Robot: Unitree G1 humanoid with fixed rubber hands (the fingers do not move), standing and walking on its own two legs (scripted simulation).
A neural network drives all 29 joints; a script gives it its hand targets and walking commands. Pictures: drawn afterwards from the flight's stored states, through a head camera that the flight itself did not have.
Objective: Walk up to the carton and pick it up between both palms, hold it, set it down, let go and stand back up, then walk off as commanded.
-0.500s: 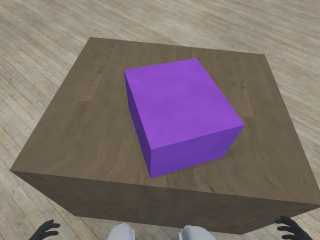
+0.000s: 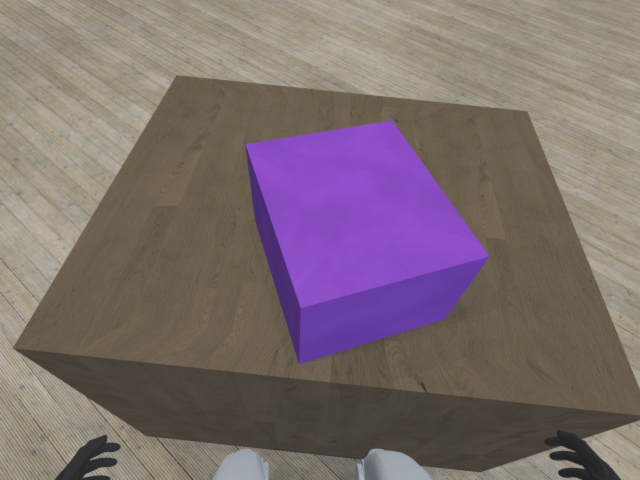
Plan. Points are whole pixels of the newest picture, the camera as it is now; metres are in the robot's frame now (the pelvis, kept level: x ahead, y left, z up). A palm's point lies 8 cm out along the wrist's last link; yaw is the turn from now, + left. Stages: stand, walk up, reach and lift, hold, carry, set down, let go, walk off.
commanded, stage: walk up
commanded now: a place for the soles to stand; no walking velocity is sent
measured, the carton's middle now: (348, 234) +0.46 -0.04 -0.01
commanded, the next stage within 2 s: none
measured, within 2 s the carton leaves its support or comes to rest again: neither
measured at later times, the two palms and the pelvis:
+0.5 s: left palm out of the picture +0.11 +0.32 -0.09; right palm out of the picture +0.09 -0.32 -0.04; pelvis -0.01 +0.01 +0.00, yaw +0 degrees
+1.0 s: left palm out of the picture +0.10 +0.30 -0.08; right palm out of the picture +0.09 -0.34 -0.05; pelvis -0.02 -0.01 +0.00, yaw -1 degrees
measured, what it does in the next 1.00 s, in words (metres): steps on the spot: right foot, then left foot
